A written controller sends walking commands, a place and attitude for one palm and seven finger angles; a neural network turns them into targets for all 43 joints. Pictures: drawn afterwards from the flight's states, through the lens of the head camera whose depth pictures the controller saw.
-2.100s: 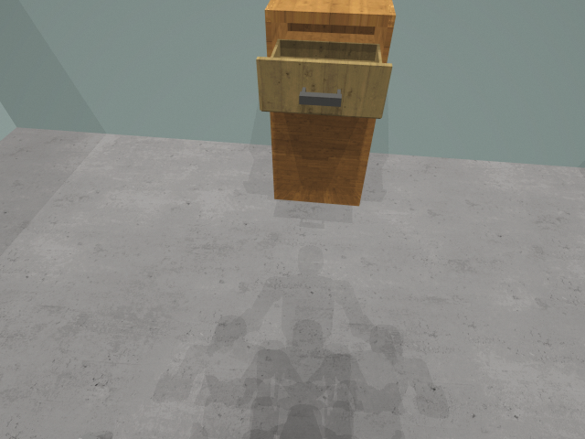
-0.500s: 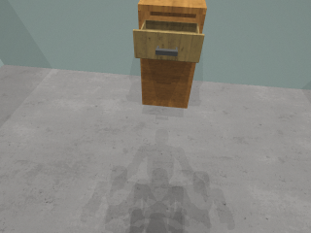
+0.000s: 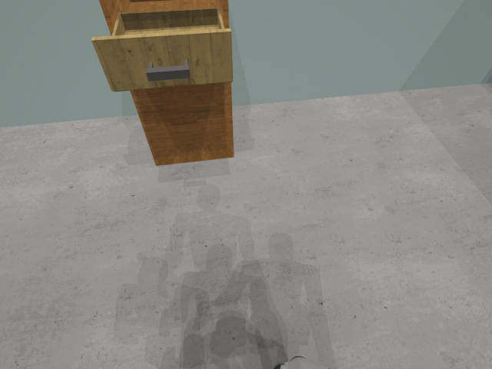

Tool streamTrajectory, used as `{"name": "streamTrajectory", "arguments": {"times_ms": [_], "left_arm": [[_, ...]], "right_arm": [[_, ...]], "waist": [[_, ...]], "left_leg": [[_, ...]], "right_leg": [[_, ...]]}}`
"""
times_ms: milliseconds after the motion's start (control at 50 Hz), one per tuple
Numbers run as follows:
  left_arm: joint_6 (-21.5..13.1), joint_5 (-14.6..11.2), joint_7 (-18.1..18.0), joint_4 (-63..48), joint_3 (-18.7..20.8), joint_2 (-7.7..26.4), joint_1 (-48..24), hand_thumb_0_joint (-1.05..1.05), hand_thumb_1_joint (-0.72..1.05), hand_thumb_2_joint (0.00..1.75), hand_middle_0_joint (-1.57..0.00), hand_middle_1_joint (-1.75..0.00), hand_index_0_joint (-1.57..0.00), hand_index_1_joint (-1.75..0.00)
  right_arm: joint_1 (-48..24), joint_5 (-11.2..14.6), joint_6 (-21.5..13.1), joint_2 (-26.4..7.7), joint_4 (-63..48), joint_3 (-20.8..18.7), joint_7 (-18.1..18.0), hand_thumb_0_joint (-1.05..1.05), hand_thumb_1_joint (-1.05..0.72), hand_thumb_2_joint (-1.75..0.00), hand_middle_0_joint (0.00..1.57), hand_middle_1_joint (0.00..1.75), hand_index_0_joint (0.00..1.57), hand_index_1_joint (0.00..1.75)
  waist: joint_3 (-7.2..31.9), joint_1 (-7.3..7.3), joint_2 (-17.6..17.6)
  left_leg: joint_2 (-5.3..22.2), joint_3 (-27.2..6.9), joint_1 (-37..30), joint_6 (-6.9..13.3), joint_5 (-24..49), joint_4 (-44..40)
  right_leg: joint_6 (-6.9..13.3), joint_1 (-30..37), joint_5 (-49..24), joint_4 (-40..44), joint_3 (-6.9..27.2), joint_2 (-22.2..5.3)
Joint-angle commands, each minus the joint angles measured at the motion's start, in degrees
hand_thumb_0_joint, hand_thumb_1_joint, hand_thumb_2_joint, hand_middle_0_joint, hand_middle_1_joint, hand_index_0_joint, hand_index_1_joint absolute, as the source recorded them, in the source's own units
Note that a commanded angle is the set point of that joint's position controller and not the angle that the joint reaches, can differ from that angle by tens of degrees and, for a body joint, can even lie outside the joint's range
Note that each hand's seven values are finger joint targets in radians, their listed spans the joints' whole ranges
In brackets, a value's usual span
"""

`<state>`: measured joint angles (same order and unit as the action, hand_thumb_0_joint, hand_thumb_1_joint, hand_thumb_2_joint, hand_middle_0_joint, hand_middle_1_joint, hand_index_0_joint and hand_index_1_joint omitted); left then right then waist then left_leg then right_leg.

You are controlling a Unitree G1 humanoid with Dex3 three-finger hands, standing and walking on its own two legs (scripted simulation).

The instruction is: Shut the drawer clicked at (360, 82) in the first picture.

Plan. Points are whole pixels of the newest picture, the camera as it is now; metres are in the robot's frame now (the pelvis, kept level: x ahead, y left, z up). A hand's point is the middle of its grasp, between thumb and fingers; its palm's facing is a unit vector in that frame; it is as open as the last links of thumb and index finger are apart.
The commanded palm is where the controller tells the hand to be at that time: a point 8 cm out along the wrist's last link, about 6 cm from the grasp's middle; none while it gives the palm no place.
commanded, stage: walk to a spot facing it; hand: left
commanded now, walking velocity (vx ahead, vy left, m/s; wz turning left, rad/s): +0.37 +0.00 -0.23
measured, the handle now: (168, 68) +0.87 +0.27 +0.00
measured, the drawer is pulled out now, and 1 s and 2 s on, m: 0.30 0.30 0.30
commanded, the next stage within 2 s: turn to face it in 0.68 s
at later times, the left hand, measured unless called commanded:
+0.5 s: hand (141, 356) +0.17 +0.21 -0.17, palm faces -0.02 -0.99 -0.12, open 7.4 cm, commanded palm none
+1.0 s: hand (211, 210) +0.49 +0.11 -0.15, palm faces -0.27 -0.94 -0.18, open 7.4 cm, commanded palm none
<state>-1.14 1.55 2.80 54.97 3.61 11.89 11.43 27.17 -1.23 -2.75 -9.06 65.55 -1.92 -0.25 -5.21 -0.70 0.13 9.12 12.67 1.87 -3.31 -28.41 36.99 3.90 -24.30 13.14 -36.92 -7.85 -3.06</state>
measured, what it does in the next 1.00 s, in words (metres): walks ahead: left foot, then right foot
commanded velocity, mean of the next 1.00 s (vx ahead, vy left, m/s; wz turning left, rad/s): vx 0.20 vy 0.00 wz -0.11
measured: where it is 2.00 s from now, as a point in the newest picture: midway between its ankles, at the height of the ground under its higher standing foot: (252, 343)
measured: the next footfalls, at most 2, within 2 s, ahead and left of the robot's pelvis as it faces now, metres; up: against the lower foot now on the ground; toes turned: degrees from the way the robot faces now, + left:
left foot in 0.42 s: +0.27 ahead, +0.13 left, +0.00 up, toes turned +4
right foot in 0.92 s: +0.42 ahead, -0.14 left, +0.00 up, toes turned -23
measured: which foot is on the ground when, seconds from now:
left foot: down 0.00-0.00, up 0.02-0.40, down 0.42-0.92, up 0.94-1.00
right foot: down 0.00-0.42, up 0.44-0.90, down 0.92-1.00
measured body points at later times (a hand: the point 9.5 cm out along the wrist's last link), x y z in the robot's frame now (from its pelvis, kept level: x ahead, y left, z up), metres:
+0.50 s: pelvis +0.17 +0.04 +0.01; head +0.17 +0.08 +0.46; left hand +0.17 +0.26 -0.16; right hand +0.23 -0.19 -0.11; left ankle +0.23 +0.12 -0.72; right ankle +0.10 -0.09 -0.67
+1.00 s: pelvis +0.32 -0.02 +0.00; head +0.34 -0.03 +0.45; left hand +0.50 +0.16 -0.14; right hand +0.17 -0.17 -0.15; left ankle +0.25 +0.13 -0.68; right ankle +0.38 -0.12 -0.72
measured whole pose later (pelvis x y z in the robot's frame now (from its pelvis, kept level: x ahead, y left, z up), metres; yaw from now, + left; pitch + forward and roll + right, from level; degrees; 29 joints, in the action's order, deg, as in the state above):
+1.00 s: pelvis +0.32 -0.02 +0.00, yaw -13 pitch -2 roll -1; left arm -2.8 1.2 -0.5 56.9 2.0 9.0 4.5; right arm 25.4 -0.1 0.0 -5.0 66.2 -1.6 -1.1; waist -4.9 -4.4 -0.8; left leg 7.0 6.8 12.7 -1.3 -32.8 54.5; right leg 3.8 -22.6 12.9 -37.2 -11.1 -2.9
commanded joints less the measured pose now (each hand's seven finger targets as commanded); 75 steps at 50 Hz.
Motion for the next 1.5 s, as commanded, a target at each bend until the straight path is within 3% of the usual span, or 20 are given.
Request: {"name": "streamTrajectory", "arguments": {"times_ms": [0, 100, 300, 360, 380, 400, 420, 480, 560, 780, 840, 880, 900, 920, 1060, 1220, 1260, 1280, 1360, 1480], "left_arm": [[-1.32, -1.15, -2.82, 3.06, 4.29, 15.62, 19.27, 0.0, 0.9, 0.9, -0.2, -0.3, -0.2, -0.3], [-2.06, 0.11, -3.64, 0.18, 1.29, 7.05, 4.51, 0.0, 0.9, 0.9, -0.2, -0.3, -0.2, -0.3], [-2.78, 0.15, -3.3, 3.02, 1.45, 7.34, 9.87, 0.0, 0.9, 0.9, -0.2, -0.3, -0.2, -0.3], [-2.17, -0.25, -3.14, 3.19, 1.54, 5.92, 9.28, 0.0, 0.9, 0.9, -0.2, -0.3, -0.2, -0.3], [-2.02, -0.22, -2.89, 2.69, 1.14, 4.17, 9.21, 0.0, 0.9, 0.9, -0.2, -0.3, -0.2, -0.3], [-1.96, -0.69, -2.33, 1.11, 0.59, 0.65, 7.99, 0.0, 0.9, 0.9, -0.2, -0.3, -0.2, -0.3], [-2.5, -0.14, -2.31, -1.24, 0.64, 0.85, 4.84, 0.0, 0.9, 0.9, -0.2, -0.3, -0.2, -0.3], [-1.64, 0.52, -1.48, 1.34, 1.4, 1.51, 4.53, 0.0, 0.9, 0.9, -0.2, -0.3, -0.2, -0.3], [0.57, 0.6, -1.15, 2.98, 1.48, -0.97, 8.25, 0.0, 0.9, 0.9, -0.2, -0.3, -0.2, -0.3], [1.31, -0.04, -0.95, -1.58, 0.4, -1.58, -5.13, 0.0, 0.9, 0.9, -0.2, -0.3, -0.2, -0.3], [-0.01, 0.26, -2.09, 0.49, -0.24, -1.25, 0.6, 0.0, 0.9, 0.9, -0.2, -0.3, -0.2, -0.3], [-1.63, 0.36, -3.39, 4.39, 0.49, 4.27, 10.03, 0.0, 0.9, 0.9, -0.2, -0.3, -0.2, -0.3], [-2.38, 0.0, -3.98, 5.91, 1.28, 8.4, 13.92, 0.0, 0.9, 0.9, -0.2, -0.3, -0.2, -0.3], [-2.12, -0.79, -3.92, 5.74, 1.03, 9.99, 15.07, 0.0, 0.9, 0.9, -0.2, -0.3, -0.2, -0.3], [0.24, -0.1, -5.45, -1.41, 1.05, 5.09, -3.85, 0.0, 0.9, 0.9, -0.2, -0.3, -0.2, -0.3], [2.34, -0.32, -5.1, -3.46, 2.1, 6.35, -2.19, 0.0, 0.9, 0.9, -0.2, -0.3, -0.2, -0.3], [3.02, -0.9, -4.03, -7.36, 1.26, 1.04, -3.41, 0.0, 0.9, 0.9, -0.2, -0.3, -0.2, -0.3], [3.09, -0.13, -3.89, -8.62, 1.05, 2.31, -6.96, 0.0, 0.9, 0.9, -0.2, -0.3, -0.2, -0.3], [2.68, -0.16, -3.27, -3.49, 1.87, 3.58, 0.12, 0.0, 0.9, 0.9, -0.2, -0.3, -0.2, -0.3], [3.0, -0.78, -3.96, -2.07, 1.04, 3.86, 0.44, 0.0, 0.9, 0.9, -0.2, -0.3, -0.2, -0.3]], "right_arm": [[-11.57, 0.85, -1.61, -6.1, -9.95, -1.97, -0.03, 0.0, -0.9, -0.9, 0.2, 0.3, 0.2, 0.3], [-4.52, -0.92, 1.26, -3.65, -6.52, -2.11, 0.52, 0.0, -0.9, -0.9, 0.2, 0.3, 0.2, 0.3], [-15.35, -0.13, -0.28, -2.73, -12.26, -2.23, 1.85, 0.0, -0.9, -0.9, 0.2, 0.3, 0.2, 0.3], [-9.87, -0.19, -1.16, -3.71, -10.37, -2.34, 1.22, 0.0, -0.9, -0.9, 0.2, 0.3, 0.2, 0.3], [-4.22, -0.27, -1.4, -6.09, -8.58, -2.86, 0.61, 0.0, -0.9, -0.9, 0.2, 0.3, 0.2, 0.3], [3.64, -1.18, -1.64, -11.97, -7.03, -4.08, -0.02, 0.0, -0.9, -0.9, 0.2, 0.3, 0.2, 0.3], [7.08, -1.24, -1.28, -13.36, -6.55, -4.15, -0.45, 0.0, -0.9, -0.9, 0.2, 0.3, 0.2, 0.3], [-3.89, -0.43, -1.91, -5.58, -8.53, -1.89, -1.17, 0.0, -0.9, -0.9, 0.2, 0.3, 0.2, 0.3], [-4.15, 0.15, -3.4, -4.16, -7.92, -1.55, -1.85, 0.0, -0.9, -0.9, 0.2, 0.3, 0.2, 0.3], [1.53, -0.41, -1.24, -5.86, -4.33, -1.63, -1.85, 0.0, -0.9, -0.9, 0.2, 0.3, 0.2, 0.3], [0.91, -0.23, -0.75, -5.95, -3.01, -1.48, -1.83, 0.0, -0.9, -0.9, 0.2, 0.3, 0.2, 0.3], [1.17, 0.8, -0.69, -2.89, -2.35, -0.87, -1.15, 0.0, -0.9, -0.9, 0.2, 0.3, 0.2, 0.3], [3.69, 1.39, -0.49, 0.37, -2.58, -0.37, -1.19, 0.0, -0.9, -0.9, 0.2, 0.3, 0.2, 0.3], [2.98, 1.59, 0.55, -1.0, -3.03, -0.57, -1.66, 0.0, -0.9, -0.9, 0.2, 0.3, 0.2, 0.3], [-0.91, 0.15, 5.18, 0.02, -4.49, -1.55, -0.31, 0.0, -0.9, -0.9, 0.2, 0.3, 0.2, 0.3], [-3.18, -0.29, 4.21, -2.23, -9.73, -2.08, 0.62, 0.0, -0.9, -0.9, 0.2, 0.3, 0.2, 0.3], [-1.85, -1.09, 3.43, -12.27, -12.24, -4.13, -0.02, 0.0, -0.9, -0.9, 0.2, 0.3, 0.2, 0.3], [-2.05, -1.14, 3.24, -13.76, -12.34, -4.43, -0.32, 0.0, -0.9, -0.9, 0.2, 0.3, 0.2, 0.3], [-12.99, -0.28, 1.98, -10.33, -14.43, -2.96, -1.5, 0.0, -0.9, -0.9, 0.2, 0.3, 0.2, 0.3], [-10.24, 0.09, 2.71, -11.45, -12.74, -3.18, -1.41, 0.0, -0.9, -0.9, 0.2, 0.3, 0.2, 0.3]], "waist": [[8.79, 9.3, 7.67], [3.35, -1.12, 5.06], [0.24, 2.02, 4.47], [0.26, -0.68, 1.19], [1.49, -3.09, -5.43], [2.6, -6.06, -18.52], [2.92, -6.39, -18.87], [-1.18, -1.1, -6.13], [2.81, 1.42, -6.63], [-0.8, -2.01, -8.86], [4.14, 0.52, -8.27], [11.37, 4.86, 0.98], [16.79, 4.95, 11.53], [16.59, 4.46, 7.42], [5.18, -1.45, 6.0], [4.46, -1.85, 1.85], [1.79, -3.66, -22.56], [2.47, -4.59, -16.42], [6.03, 0.67, -9.25], [6.83, -1.07, -6.43]], "left_leg": [[-2.01, -9.55, 38.73, 3.63, -1.37, 43.45], [1.11, -9.56, 27.97, 1.8, 11.4, 32.05], [-1.89, -7.4, 22.83, 1.91, 12.45, 3.78], [-4.24, -4.98, 8.22, 2.01, 14.3, -6.43], [-1.7, -9.36, -0.39, 3.18, 8.23, -10.4], [11.58, -28.28, -6.3, 7.74, -3.67, -20.84], [19.01, -40.12, -5.89, 11.78, -7.48, -27.66], [14.47, -27.66, 6.01, 9.98, -1.78, -29.17], [9.42, -8.42, 3.47, 8.02, 29.03, -25.25], [10.0, 1.5, -0.32, 9.86, 51.09, -17.58], [9.0, 0.06, 0.43, 9.28, 54.9, -9.65], [4.56, -0.5, 11.68, 5.08, 37.44, 3.86], [-2.55, -0.38, 22.15, 2.55, 1.89, 16.37], [-4.18, -7.27, 20.44, 2.6, -9.51, 24.77], [-1.7, -9.19, 20.52, 1.23, 2.38, 28.08], [-4.42, -5.81, 11.19, 2.11, 10.49, -4.22], [14.69, -37.6, 12.42, 11.99, 13.7, -24.27], [17.15, -41.24, 15.74, 15.55, 11.33, -25.68], [5.42, -22.73, 9.67, 11.14, 27.07, -19.87], [5.67, -21.93, 2.54, 13.37, 38.33, -18.45]], "right_leg": [[12.01, 28.05, 19.93, 25.13, 42.11, -22.04], [6.55, 2.93, 15.99, 27.02, 20.72, -12.52], [6.95, 9.1, 12.04, 26.71, 17.94, -11.76], [4.4, 3.68, 13.45, 19.69, 14.15, -7.42], [2.81, -1.8, 11.5, 9.85, 11.92, -3.66], [-0.31, -11.92, 14.0, -8.93, 4.78, 2.99], [-1.02, -17.36, 18.49, -22.27, 4.67, 4.21], [-1.42, -17.12, 4.68, -34.11, 9.14, -2.62], [-4.13, -14.49, -2.27, -32.43, 7.49, -2.74], [-3.93, -9.04, -2.78, -6.73, 0.45, -0.57], [-2.39, 5.15, -4.71, 2.0, -0.92, 2.1], [-1.97, 26.91, -26.28, 8.07, 4.45, -4.67], [3.47, 37.7, -51.32, 7.25, 17.41, -19.88], [7.63, 31.3, -59.37, 9.69, 16.61, -23.17], [3.47, 2.34, -0.57, 23.15, 4.89, -18.32], [-1.22, -0.8, 9.01, 9.85, -1.95, -16.09], [-7.66, -13.66, 21.39, -14.12, -4.12, -3.23], [-6.63, -12.41, 20.16, -23.63, 2.45, -3.57], [-7.7, -11.28, 6.13, -29.32, 6.31, -2.79], [-8.42, -6.4, 9.86, -18.14, 5.57, -1.02]]}}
